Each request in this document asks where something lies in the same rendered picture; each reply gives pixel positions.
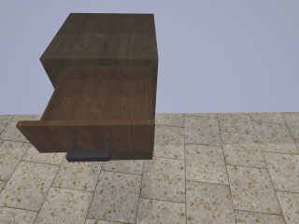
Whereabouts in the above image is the cabinet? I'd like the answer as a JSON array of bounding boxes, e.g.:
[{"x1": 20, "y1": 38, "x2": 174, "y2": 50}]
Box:
[{"x1": 39, "y1": 13, "x2": 159, "y2": 161}]

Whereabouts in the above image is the handle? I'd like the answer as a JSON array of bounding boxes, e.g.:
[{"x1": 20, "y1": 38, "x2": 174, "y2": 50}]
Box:
[{"x1": 65, "y1": 139, "x2": 111, "y2": 162}]

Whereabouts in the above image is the drawer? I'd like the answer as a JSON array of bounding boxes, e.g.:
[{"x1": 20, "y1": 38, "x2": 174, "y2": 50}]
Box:
[{"x1": 16, "y1": 68, "x2": 155, "y2": 153}]

